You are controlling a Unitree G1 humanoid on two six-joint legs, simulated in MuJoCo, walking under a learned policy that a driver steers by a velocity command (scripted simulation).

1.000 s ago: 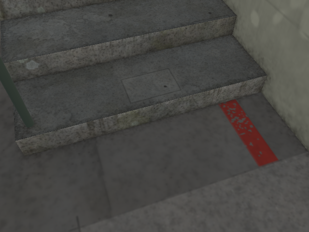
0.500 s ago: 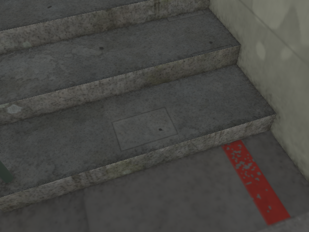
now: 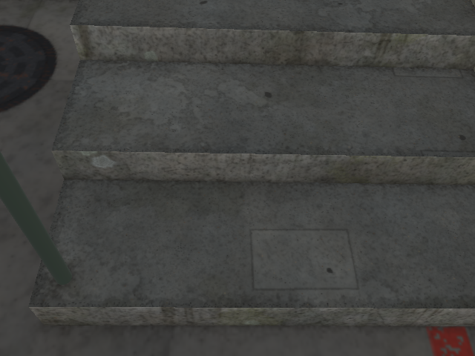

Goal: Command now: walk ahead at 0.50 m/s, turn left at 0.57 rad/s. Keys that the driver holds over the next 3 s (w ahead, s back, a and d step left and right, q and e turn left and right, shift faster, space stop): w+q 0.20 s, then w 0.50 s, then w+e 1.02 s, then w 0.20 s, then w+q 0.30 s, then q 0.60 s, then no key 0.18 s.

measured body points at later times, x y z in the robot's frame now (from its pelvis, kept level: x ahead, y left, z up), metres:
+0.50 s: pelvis +0.26 -0.04 +0.00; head +0.28 -0.05 +0.45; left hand +0.31 +0.24 -0.11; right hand +0.37 -0.28 -0.14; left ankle +0.15 +0.06 -0.64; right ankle +0.32 -0.11 -0.74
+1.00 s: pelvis +0.50 +0.10 +0.02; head +0.55 +0.12 +0.47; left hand +0.39 +0.32 -0.12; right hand +0.78 -0.02 -0.04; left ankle +0.61 +0.22 -0.61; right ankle +0.33 -0.09 -0.66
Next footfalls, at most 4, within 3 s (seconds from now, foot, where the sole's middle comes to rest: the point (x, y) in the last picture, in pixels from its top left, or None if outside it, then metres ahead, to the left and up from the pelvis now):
0.34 right None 0.36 -0.10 -0.77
0.94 left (156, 261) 0.65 0.23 -0.64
1.70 right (251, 130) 1.02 -0.02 -0.51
2.02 left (198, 52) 1.23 0.14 -0.39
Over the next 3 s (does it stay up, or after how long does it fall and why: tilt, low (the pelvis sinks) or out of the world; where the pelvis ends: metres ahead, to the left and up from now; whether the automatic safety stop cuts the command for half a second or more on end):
stays up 1.46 0.04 0.40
